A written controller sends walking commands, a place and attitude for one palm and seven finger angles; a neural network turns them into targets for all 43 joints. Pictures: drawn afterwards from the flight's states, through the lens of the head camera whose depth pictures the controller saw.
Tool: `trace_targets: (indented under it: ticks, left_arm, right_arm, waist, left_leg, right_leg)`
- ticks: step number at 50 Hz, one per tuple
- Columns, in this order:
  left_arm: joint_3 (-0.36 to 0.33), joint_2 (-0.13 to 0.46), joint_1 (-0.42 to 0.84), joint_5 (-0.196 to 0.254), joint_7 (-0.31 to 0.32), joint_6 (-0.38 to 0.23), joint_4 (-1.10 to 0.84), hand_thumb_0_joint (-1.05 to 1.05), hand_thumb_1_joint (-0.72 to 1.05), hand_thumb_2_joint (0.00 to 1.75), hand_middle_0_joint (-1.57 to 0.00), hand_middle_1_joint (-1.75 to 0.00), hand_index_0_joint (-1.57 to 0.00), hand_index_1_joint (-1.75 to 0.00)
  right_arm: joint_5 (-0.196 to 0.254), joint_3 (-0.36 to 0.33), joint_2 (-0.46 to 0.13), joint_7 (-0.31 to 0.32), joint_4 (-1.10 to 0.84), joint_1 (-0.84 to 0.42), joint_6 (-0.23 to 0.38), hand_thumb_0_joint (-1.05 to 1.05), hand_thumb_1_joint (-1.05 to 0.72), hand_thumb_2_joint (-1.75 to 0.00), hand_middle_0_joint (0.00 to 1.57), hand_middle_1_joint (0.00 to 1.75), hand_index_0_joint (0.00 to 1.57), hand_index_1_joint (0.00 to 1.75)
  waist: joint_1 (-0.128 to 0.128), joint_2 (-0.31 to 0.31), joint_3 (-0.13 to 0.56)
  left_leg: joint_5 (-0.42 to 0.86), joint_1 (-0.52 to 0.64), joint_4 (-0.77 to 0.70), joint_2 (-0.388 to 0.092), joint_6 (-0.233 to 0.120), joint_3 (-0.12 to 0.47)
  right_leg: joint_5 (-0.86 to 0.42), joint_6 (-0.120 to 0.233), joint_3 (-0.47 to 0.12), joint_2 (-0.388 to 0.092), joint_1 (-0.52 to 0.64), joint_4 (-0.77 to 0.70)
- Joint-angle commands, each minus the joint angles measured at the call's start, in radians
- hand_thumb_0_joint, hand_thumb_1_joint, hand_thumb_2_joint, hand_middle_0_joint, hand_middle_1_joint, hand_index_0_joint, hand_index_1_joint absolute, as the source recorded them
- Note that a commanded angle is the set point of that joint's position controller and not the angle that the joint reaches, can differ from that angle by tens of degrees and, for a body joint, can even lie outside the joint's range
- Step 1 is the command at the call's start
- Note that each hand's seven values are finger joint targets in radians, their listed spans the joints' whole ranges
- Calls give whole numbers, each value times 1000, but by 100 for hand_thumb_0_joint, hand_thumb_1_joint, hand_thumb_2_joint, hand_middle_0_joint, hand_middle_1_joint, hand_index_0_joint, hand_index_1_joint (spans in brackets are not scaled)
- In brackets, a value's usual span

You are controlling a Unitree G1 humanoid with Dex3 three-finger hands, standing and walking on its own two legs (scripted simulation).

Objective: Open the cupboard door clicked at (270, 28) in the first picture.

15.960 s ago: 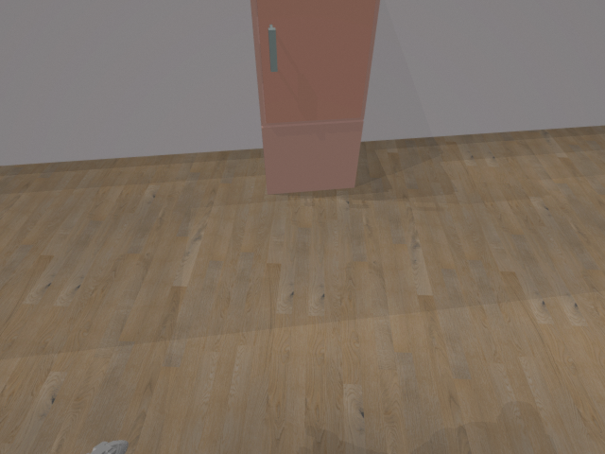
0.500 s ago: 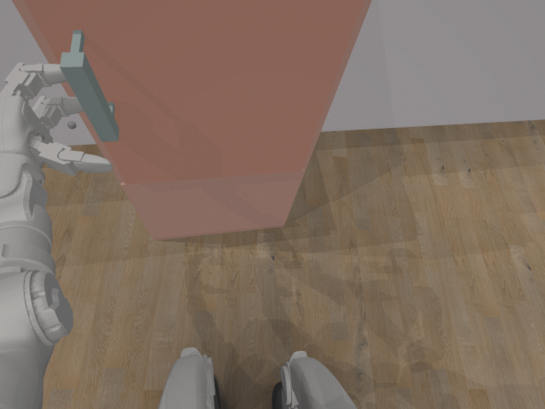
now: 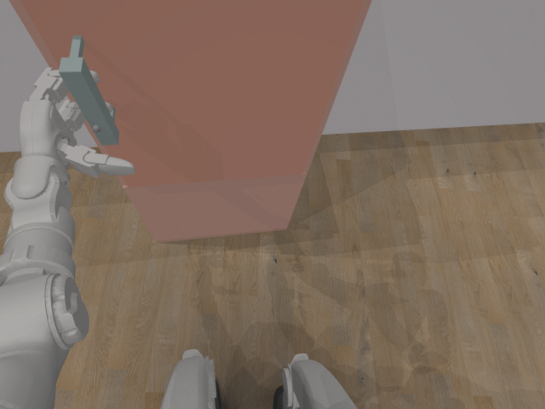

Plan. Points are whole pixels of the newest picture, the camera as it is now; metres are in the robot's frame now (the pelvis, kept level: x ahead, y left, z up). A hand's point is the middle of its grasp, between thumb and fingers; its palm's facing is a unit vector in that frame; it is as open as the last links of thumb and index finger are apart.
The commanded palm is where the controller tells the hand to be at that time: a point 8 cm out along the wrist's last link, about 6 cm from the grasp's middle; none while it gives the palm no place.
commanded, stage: slide the fingers in behind the handle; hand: left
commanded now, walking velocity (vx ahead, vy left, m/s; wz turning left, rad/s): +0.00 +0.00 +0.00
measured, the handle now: (95, 94) +0.56 +0.23 +0.07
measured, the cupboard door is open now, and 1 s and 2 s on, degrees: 0 2 6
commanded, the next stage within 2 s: close the thumb around the handle in 0.78 s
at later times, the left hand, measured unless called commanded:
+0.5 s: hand (111, 130) +0.49 +0.20 +0.06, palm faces +0.11 -0.99 -0.01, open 14.1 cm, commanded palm +0.47 +0.23 +0.06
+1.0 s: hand (111, 133) +0.49 +0.20 +0.06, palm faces +0.10 -0.99 -0.02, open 13.8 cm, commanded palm +0.47 +0.23 +0.06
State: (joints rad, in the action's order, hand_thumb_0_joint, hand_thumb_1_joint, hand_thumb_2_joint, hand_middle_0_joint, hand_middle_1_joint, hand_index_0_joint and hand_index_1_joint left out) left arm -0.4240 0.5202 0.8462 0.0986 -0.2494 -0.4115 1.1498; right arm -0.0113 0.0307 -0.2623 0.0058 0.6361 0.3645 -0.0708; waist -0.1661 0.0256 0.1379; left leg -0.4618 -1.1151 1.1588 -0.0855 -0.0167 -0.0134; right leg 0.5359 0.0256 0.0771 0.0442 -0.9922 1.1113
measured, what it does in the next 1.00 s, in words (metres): stands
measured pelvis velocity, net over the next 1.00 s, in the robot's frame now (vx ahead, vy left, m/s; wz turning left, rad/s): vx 0.00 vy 0.00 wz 0.01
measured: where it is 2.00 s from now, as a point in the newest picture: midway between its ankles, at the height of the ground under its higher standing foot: outside the picture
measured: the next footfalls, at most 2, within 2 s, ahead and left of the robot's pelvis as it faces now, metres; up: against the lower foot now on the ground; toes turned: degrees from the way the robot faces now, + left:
none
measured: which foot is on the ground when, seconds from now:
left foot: down 0.00-1.00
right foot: down 0.00-1.00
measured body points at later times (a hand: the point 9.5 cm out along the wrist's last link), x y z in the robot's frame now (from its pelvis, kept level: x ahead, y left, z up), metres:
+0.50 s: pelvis +0.00 +0.00 +0.00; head +0.13 +0.02 +0.43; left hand +0.48 +0.25 +0.07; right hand +0.01 -0.26 -0.11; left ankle +0.04 +0.11 -0.64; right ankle -0.01 -0.11 -0.64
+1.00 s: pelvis +0.00 +0.00 +0.00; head +0.12 +0.02 +0.43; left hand +0.48 +0.25 +0.07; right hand +0.02 -0.27 -0.11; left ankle +0.04 +0.11 -0.64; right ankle -0.01 -0.11 -0.64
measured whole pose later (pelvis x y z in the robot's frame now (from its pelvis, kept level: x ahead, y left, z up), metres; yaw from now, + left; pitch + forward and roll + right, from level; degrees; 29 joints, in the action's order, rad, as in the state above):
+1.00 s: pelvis +0.00 +0.00 +0.00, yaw +1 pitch +23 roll -3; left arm -0.37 0.44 0.83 0.09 -0.15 -0.48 1.16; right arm -0.02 0.02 -0.26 -0.01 0.66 0.35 -0.07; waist -0.15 0.03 0.14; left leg -0.46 -1.09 1.15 -0.07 -0.01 -0.01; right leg 0.54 0.03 0.08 0.04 -0.97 1.11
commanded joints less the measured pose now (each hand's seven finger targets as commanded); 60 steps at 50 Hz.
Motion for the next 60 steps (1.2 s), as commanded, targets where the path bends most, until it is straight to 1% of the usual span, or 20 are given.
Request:
trace_targets:
  ticks: [1,2,8,12,13,17,18,19,24,26,28,29,31,34,44,47,52,53,56,60]
  left_arm:
    - [-34,261,411,12,28,-60,-209,0,-50,30,-30,-120,-30,-120]
    - [-51,282,422,14,35,-73,-223,0,-50,30,-30,-120,-30,-120]
    - [-16,232,422,-1,51,-99,-212,0,-50,30,-30,-120,-30,-120]
    - [42,163,447,0,46,-85,-208,0,-50,30,-30,-120,-30,-120]
    - [10,191,447,6,51,-87,-226,0,-50,30,-30,-120,-30,-120]
    - [20,144,417,20,69,-102,-257,0,-50,30,-30,-120,-30,-120]
    - [4,166,401,14,77,-106,-258,0,-50,30,-30,-120,-30,-120]
    - [35,131,402,12,83,-107,-263,0,-50,30,-30,-120,-30,-120]
    - [34,150,420,-12,97,-124,-242,0,-50,30,-30,-120,-30,-120]
    - [65,111,424,-10,93,-127,-234,0,-50,30,-30,-120,-30,-120]
    - [64,107,439,-5,94,-137,-247,0,-50,30,-30,-120,-30,-120]
    - [37,141,431,-5,97,-140,-246,0,-50,30,-30,-120,-30,-120]
    - [65,106,435,3,91,-148,-273,0,-50,30,-30,-120,-30,-120]
    - [71,101,423,2,91,-143,-232,0,-50,30,-30,-120,-30,-120]
    - [69,104,448,3,93,-144,-230,0,-50,30,-30,-120,-30,-120]
    - [44,134,451,5,91,-143,-231,0,-33,37,-31,-122,-31,-122]
    - [62,125,476,2,84,-128,-191,0,-5,49,-33,-125,-33,-125]
    - [28,164,467,2,87,-127,-194,0,0,52,-34,-125,-34,-125]
    - [40,154,444,2,79,-112,-168,0,17,59,-35,-127,-35,-127]
    - [6,188,421,7,73,-113,-210,0,40,68,-36,-130,-36,-130]
  right_arm:
    - [2,-65,-181,9,-48,166,10,0,-90,-90,20,30,20,30]
    - [-1,-62,-182,10,-49,171,11,0,-90,-90,20,30,20,30]
    - [-5,-66,-176,2,-41,166,14,0,-90,-90,20,30,20,30]
    - [-4,-67,-173,-1,-39,172,12,0,-90,-90,20,30,20,30]
    - [-6,-70,-177,-1,-39,173,11,0,-90,-90,20,30,20,30]
    - [-9,-73,-167,-7,-43,170,16,0,-90,-90,20,30,20,30]
    - [-8,-73,-170,-8,-41,167,13,0,-90,-90,20,30,20,30]
    - [-8,-73,-165,-11,-43,164,13,0,-90,-90,20,30,20,30]
    - [-8,-75,-168,-11,-34,162,8,0,-90,-90,20,30,20,30]
    - [-6,-74,-164,-12,-35,159,10,0,-90,-90,20,30,20,30]
    - [-9,-77,-166,-12,-31,158,12,0,-90,-90,20,30,20,30]
    - [-9,-78,-171,-9,-28,161,11,0,-90,-90,20,30,20,30]
    - [-10,-76,-165,-11,-33,152,14,0,-90,-90,20,30,20,30]
    - [-7,-75,-167,-10,-26,150,11,0,-90,-90,20,30,20,30]
    - [-9,-74,-168,-8,-21,148,13,0,-90,-90,20,30,20,30]
    - [-10,-74,-171,-7,-22,151,14,0,-90,-90,20,30,20,30]
    - [-8,-70,-170,-3,-20,152,14,0,-90,-90,20,30,20,30]
    - [-7,-71,-175,0,-21,152,13,0,-90,-90,20,30,20,30]
    - [-5,-66,-170,0,-28,146,13,0,-90,-90,20,30,20,30]
    - [-7,-68,-173,0,-39,153,12,0,-90,-90,20,30,20,30]
  waist:
    - [2,116,454]
    - [3,111,457]
    - [-7,121,471]
    - [-21,155,455]
    - [-6,141,493]
    - [5,158,511]
    - [14,143,519]
    - [3,136,510]
    - [-2,117,456]
    - [-8,125,446]
    - [-8,136,470]
    - [-4,129,475]
    - [0,141,496]
    - [-9,124,456]
    - [-11,124,466]
    - [-7,114,470]
    - [-27,99,432]
    - [-17,95,454]
    - [-17,104,439]
    - [6,127,497]
  left_leg:
    - [339,466,-92,42,-21,58]
    - [350,456,-89,43,-23,59]
    - [360,480,-83,41,-19,61]
    - [356,515,-94,41,-17,69]
    - [367,521,-89,41,-16,69]
    - [417,558,-93,44,-14,67]
    - [414,554,-96,42,-10,69]
    - [415,549,-97,44,-13,65]
    - [355,510,-103,46,-14,63]
    - [343,515,-107,49,-13,64]
    - [354,544,-105,48,-13,68]
    - [364,548,-105,45,-12,69]
    - [367,558,-107,48,-11,67]
    - [353,541,-109,47,-12,70]
    - [360,538,-101,50,-14,70]
    - [355,514,-96,52,-18,68]
    - [309,481,-95,52,-21,68]
    - [314,475,-92,51,-21,64]
    - [302,450,-90,53,-21,59]
    - [355,484,-91,51,-18,58]
  right_leg:
    - [-351,-13,-55,24,100,-154]
    - [-366,-10,-58,25,115,-148]
    - [-370,-12,-57,23,91,-141]
    - [-348,-7,-47,24,52,-146]
    - [-360,-8,-49,23,74,-144]
    - [-396,-5,-44,25,83,-142]
    - [-393,-6,-43,24,92,-140]
    - [-405,-8,-45,25,97,-145]
    - [-366,-8,-51,23,92,-153]
    - [-354,-7,-49,23,82,-157]
    - [-354,-6,-50,23,71,-157]
    - [-360,-5,-49,22,77,-156]
    - [-366,-5,-50,22,91,-155]
    - [-352,-6,-47,23,71,-158]
    - [-361,-6,-49,21,74,-155]
    - [-368,-5,-54,21,96,-152]
    - [-328,-9,-56,21,73,-160]
    - [-339,-11,-60,19,89,-158]
    - [-332,-11,-61,19,90,-158]
    - [-375,-8,-58,19,115,-145]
